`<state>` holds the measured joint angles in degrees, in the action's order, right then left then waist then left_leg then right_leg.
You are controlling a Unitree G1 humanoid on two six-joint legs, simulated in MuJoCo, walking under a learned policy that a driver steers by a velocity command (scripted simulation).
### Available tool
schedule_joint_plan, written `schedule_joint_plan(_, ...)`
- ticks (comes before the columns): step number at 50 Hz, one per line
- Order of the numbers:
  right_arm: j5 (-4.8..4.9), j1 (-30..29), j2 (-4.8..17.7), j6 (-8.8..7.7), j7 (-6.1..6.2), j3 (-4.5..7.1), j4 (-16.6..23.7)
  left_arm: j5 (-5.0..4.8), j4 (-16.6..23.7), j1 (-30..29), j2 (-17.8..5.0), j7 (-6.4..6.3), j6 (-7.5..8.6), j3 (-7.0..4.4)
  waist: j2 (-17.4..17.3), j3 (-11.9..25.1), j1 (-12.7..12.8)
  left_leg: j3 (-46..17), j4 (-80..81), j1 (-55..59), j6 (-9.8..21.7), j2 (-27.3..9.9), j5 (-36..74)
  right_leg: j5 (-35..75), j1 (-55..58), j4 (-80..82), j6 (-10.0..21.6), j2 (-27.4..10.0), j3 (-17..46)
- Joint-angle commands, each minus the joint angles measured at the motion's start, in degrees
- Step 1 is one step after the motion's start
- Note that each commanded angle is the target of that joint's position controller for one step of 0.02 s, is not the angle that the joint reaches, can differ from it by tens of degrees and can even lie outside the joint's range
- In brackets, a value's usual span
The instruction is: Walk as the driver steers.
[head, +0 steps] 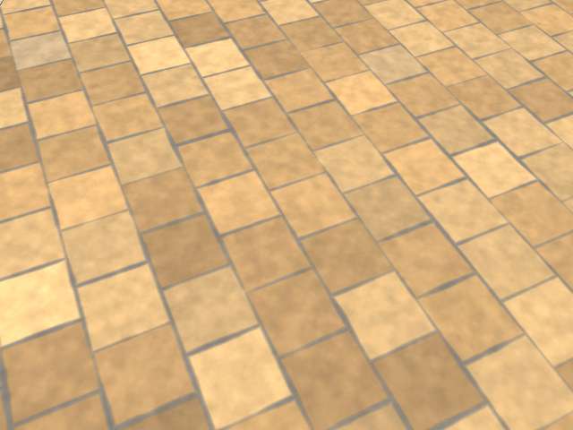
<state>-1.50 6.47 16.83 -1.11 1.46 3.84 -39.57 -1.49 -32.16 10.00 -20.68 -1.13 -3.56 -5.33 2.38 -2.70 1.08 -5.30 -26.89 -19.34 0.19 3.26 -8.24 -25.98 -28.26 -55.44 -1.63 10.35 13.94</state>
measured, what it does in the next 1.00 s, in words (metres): walks ahead, turning right: right foot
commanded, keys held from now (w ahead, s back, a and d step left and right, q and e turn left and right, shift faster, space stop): e+shift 0.40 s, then shift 0.12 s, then q+shift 0.06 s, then w+q+shift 0.42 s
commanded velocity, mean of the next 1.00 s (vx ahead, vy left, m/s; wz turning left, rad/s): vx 0.23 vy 0.00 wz -0.33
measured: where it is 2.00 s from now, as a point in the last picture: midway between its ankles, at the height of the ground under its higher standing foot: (267, 330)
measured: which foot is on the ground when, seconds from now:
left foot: down 0.00-0.42, up 0.44-1.00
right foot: up 0.00-0.40, down 0.42-1.00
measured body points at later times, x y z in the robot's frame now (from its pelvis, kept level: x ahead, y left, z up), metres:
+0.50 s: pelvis +0.00 -0.02 +0.00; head +0.04 -0.07 +0.44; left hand +0.29 +0.16 -0.07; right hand +0.00 -0.35 -0.12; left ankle +0.04 +0.12 -0.68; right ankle -0.04 -0.11 -0.74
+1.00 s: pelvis +0.16 -0.04 -0.01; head +0.18 -0.03 +0.44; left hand +0.28 +0.23 -0.13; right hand +0.23 -0.34 -0.09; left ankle +0.35 +0.08 -0.68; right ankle -0.04 -0.12 -0.73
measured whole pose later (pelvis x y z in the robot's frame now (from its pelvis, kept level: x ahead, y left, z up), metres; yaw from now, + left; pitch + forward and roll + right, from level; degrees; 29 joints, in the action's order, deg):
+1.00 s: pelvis +0.16 -0.04 -0.01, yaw -15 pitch +2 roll -2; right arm 2.3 12.1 16.6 -0.7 -2.9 3.8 -40.4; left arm 0.1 -45.7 20.5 -17.5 -0.4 4.5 -4.8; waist 0.7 1.7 2.4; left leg 0.8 -52.5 -43.2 1.1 -8.3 -4.6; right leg -20.7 8.3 -11.0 -3.9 -3.5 -14.8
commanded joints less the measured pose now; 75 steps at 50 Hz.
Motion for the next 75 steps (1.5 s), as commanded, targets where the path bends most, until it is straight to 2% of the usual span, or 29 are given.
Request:
schedule_joint_plan(1, 0.68, -5.6, 5.6, 0.30, 1.43, 1.13, 6.5, 0.21, 1.2, 6.5, -7.6, -0.13, -0.43, -2.48, -8.2, 4.8, 1.3, -12.2, 9.1, 9.2, 9.4, -16.2, 1.2, 2.9, -9.4, -17.8, -3.1, -6.9, -4.4)
schedule_joint_plan(5, -0.42, -1.9, 6.0, 1.33, 2.29, 0.89, 5.6, -0.62, 3.4, 2.4, -4.5, -0.20, -0.14, -1.12, -10.2, 4.5, -1.9, -3.2, 10.7, 12.9, 11.3, -15.3, 6.9, 6.9, -12.8, -16.0, -5.3, -11.9, -11.1)
schedule_joint_plan(11, -0.15, -0.3, 8.5, 1.61, 1.37, 2.30, 4.3, 0.10, 4.4, 0.1, -2.4, 0.32, 0.07, -0.42, -10.7, 6.9, -3.4, 2.5, 11.3, 17.3, 13.3, -19.9, 8.4, 6.7, -9.5, -4.9, -5.8, -16.5, -13.1)
schedule_joint_plan(19, 2.56, -1.9, 10.4, 0.77, -1.28, 4.06, 2.6, -0.04, 3.7, 0.6, -2.4, 2.35, -1.98, -1.33, -10.7, 8.1, -0.7, 11.6, 5.1, 15.2, 8.6, -23.6, 11.9, 7.7, 7.4, 18.3, 0.9, -14.7, -18.9)
schedule_joint_plan(20, 3.21, -1.8, 9.6, 0.86, -1.41, 4.04, 2.0, -0.08, 2.7, 3.2, -2.8, 2.26, -2.13, -1.92, -9.5, 8.5, 0.9, 14.0, 0.8, 13.0, 5.9, -22.5, 9.7, 11.9, 12.8, 24.6, 2.8, -13.2, -19.4)
schedule_joint_plan(21, 3.14, 1.7, 7.2, 0.92, -1.76, 3.51, 0.3, 0.26, 1.0, 7.4, -5.3, 1.52, -2.04, -3.05, -3.7, 8.6, 1.9, 16.8, -7.7, 5.7, 1.9, -18.8, 4.5, 19.7, 22.2, 31.4, 5.7, -12.6, -15.3)
schedule_joint_plan(22, 0.58, 2.0, 4.2, 0.83, -2.26, 2.39, 2.5, 0.31, 1.1, 10.6, -13.7, 0.30, -1.45, -5.08, 16.6, 8.0, 0.8, 21.1, -27.4, -14.6, -4.1, -10.9, -24.8, 49.2, 34.4, 31.8, 12.5, -27.5, 5.8)
schedule_joint_plan(23, -0.30, -2.7, 4.7, 0.69, -1.46, 2.30, 5.2, 2.87, 3.7, 6.6, -14.0, 0.53, 0.46, -4.35, 16.1, 11.8, 2.0, 9.7, -39.2, -23.3, -5.9, -5.8, -31.0, 48.4, 30.6, 32.6, 22.4, -33.6, 15.8)
schedule_joint_plan(24, 0.82, -6.3, 7.4, 0.98, -0.89, 2.91, 5.1, 3.29, 3.4, 5.7, -10.4, 1.11, 1.92, -3.37, 8.7, 12.0, 4.0, 5.5, -43.6, -23.5, -4.7, -6.4, -27.3, 43.8, 29.1, 34.2, 21.3, -31.4, 10.0)
schedule_joint_plan(25, 1.78, -6.2, 6.8, 1.11, -0.39, 2.85, 4.9, 2.60, 2.3, 3.9, -8.8, 0.87, 2.77, -2.68, 7.1, 9.7, 2.2, 4.3, -42.5, -23.8, -3.4, -7.0, -22.1, 39.7, 26.9, 34.4, 18.1, -28.6, 5.7)
schedule_joint_plan(26, 1.41, -4.4, 6.9, 1.36, 0.20, 2.93, 3.5, 1.40, 2.3, 1.1, -6.4, 0.50, 2.90, -1.86, 4.3, 9.2, 0.7, 3.5, -40.8, -23.1, -3.2, -7.8, -18.2, 37.4, 26.0, 33.9, 15.4, -26.3, 2.9)
schedule_joint_plan(29, 1.40, 2.5, 6.6, 1.88, -0.35, 2.56, 0.0, 2.05, 1.9, -3.7, -1.2, -0.38, 3.30, 0.92, 5.3, 11.3, -2.5, 4.9, -39.5, -13.8, -4.6, -7.2, -10.0, 43.6, 22.1, 34.1, 14.1, -23.5, -5.1)
schedule_joint_plan(30, 1.82, 4.7, 5.7, 1.71, -1.10, 2.02, -1.3, 1.93, -0.1, -0.7, -0.5, -0.32, 3.64, 1.10, 4.9, 13.0, -1.7, 6.2, -35.7, -13.0, -4.5, -7.4, -7.8, 29.9, 24.0, 36.6, 13.4, -22.5, -6.6)
schedule_joint_plan(32, 3.50, 0.3, 6.1, 1.40, -2.22, 1.64, 0.4, 1.61, -2.1, 3.6, -4.6, -0.03, 4.36, -0.02, 7.6, 8.0, 2.0, 6.0, -30.4, -18.2, -3.3, -7.9, -5.0, 0.3, 24.9, 43.6, 13.5, -24.9, -1.5)
schedule_joint_plan(34, 4.00, -2.6, 7.4, 0.85, -2.43, 1.93, 1.7, 2.62, -3.4, 4.5, -5.7, -0.16, 5.69, -0.29, 7.2, 2.9, 3.0, 2.5, -27.6, -24.0, -2.0, -7.6, -3.7, -7.9, 26.5, 47.5, 13.5, -28.1, 2.3)
schedule_joint_plan(42, 3.48, 1.3, 4.0, -0.75, -2.87, 1.76, 1.6, 2.07, -7.2, 5.6, -3.5, -0.24, 9.31, -0.61, 3.3, -1.5, 1.2, 0.2, -31.0, -34.8, -2.2, -10.2, 2.1, 0.4, 32.0, 51.1, 10.5, -30.8, -9.6)
schedule_joint_plan(51, 4.22, -3.6, 2.0, -0.64, -5.35, -0.64, 6.0, 1.14, -10.5, 6.5, -6.3, 1.38, 8.20, -2.07, 0.9, -6.9, 1.3, 9.1, -21.2, -28.1, 4.2, -12.5, 1.2, 14.8, 33.0, 50.8, 7.6, -28.8, -27.5)
schedule_joint_plan(53, 4.47, 1.2, 4.7, -0.39, -5.07, 0.39, 5.5, 0.73, -10.4, 5.1, -8.7, 1.58, 7.45, -2.64, 3.0, -3.3, -2.1, 15.0, -21.2, -15.5, 6.9, -7.1, -4.5, 43.5, 31.8, 42.3, 7.0, -27.7, -30.6)
schedule_joint_plan(55, 5.37, 21.2, 12.0, 0.35, -4.11, 4.37, 1.1, -0.31, -9.6, 2.5, -10.4, 1.68, 6.91, -2.61, 3.3, 8.5, -14.3, 18.2, -19.0, 14.8, 10.8, 1.4, -5.6, 68.8, 23.1, 14.0, 4.7, -25.4, -32.7)
schedule_joint_plan(56, 5.23, 30.1, 17.5, 1.41, -3.07, 6.58, -2.7, 1.11, -8.5, 3.8, -4.9, 1.34, 7.90, -0.77, -6.5, 10.1, -15.8, 7.6, -16.0, 33.1, 12.3, 0.0, -4.7, 36.4, 5.3, -8.3, 0.3, -21.1, -29.7)
schedule_joint_plan(57, 4.12, 23.2, 24.8, 1.06, -2.68, 7.06, -0.1, 1.65, -3.5, 8.8, 4.2, 1.70, 10.19, 1.91, -28.6, 17.1, -4.3, -32.6, 2.1, 43.5, 24.5, -14.8, -23.1, -8.7, -16.0, -33.6, -3.1, -7.8, -20.2)
schedule_joint_plan(58, 3.03, 22.8, 19.0, -0.74, -3.74, 5.00, 3.9, 0.20, -2.6, 2.5, -3.3, 1.49, 12.70, 1.47, -14.8, 24.7, -9.0, -45.8, 12.6, 44.1, 23.6, -20.1, -26.2, -6.3, -18.4, -35.4, -1.0, -9.2, -6.3)
schedule_joint_plan(59, 2.28, 21.7, 15.8, -2.04, -4.13, 4.22, 3.7, -2.00, -0.5, -4.7, -5.7, 1.06, 13.53, 0.87, -8.9, 15.5, -9.2, -41.7, 13.4, 38.1, 20.5, -20.3, -14.6, -1.4, -21.6, -32.6, 0.4, -10.3, -7.5)
schedule_joint_plan(61, 2.30, 13.7, 12.6, -2.98, -3.88, 3.24, 4.5, 1.41, -1.8, -3.0, -3.7, -0.19, 13.26, 1.27, -0.9, 7.5, -2.4, -27.2, 8.4, 19.5, 18.0, -16.1, 7.9, 4.4, -14.6, -22.8, 0.9, -15.0, -6.9)
schedule_joint_plan(62, 1.42, 10.7, 12.2, -2.92, -3.41, 2.97, 6.2, 1.62, -2.3, 0.0, -4.8, 0.05, 12.25, 0.75, -4.0, 6.9, 0.2, -23.3, 7.7, 12.4, 18.6, -15.2, 17.7, 5.3, -9.3, -21.5, 0.4, -15.7, -6.2)
schedule_joint_plan(64, 2.07, 7.4, 10.4, -2.56, -2.34, 2.54, 7.0, 2.44, -3.2, 0.7, -5.3, 0.60, 10.14, 0.37, -3.6, 4.6, 1.8, -15.5, 9.3, 5.5, 17.2, -12.1, 26.5, 6.1, -5.4, -13.5, -0.9, -16.2, -7.7)
schedule_joint_plan(67, 2.90, 7.8, 11.3, -1.37, 0.07, 2.89, 6.1, 3.73, -1.7, -5.8, -1.1, 0.63, 9.17, 1.77, -2.7, 3.3, 0.7, -7.9, 6.7, 0.7, 13.3, -5.1, 38.2, 16.3, -3.5, 2.7, -2.9, -10.2, -12.6)
schedule_joint_plan(71, 3.68, 10.7, 10.8, 1.83, 2.21, 3.10, 4.6, 2.14, -0.2, -12.5, 0.5, 1.86, 9.48, 2.46, -7.3, 7.6, -3.2, -8.8, 3.5, 3.0, 6.0, -2.4, 28.0, 32.9, 3.5, 23.3, -2.9, -4.2, -13.9)
schedule_joint_plan(75, 1.86, 11.6, 7.3, 1.81, 3.13, 2.12, 3.0, 2.30, -1.9, -9.2, -2.4, 2.94, 10.51, 1.23, -9.6, 8.7, -3.2, -12.4, -3.3, 12.0, 5.2, -5.4, 22.6, 39.3, 6.4, 29.2, -1.1, -7.3, -10.8)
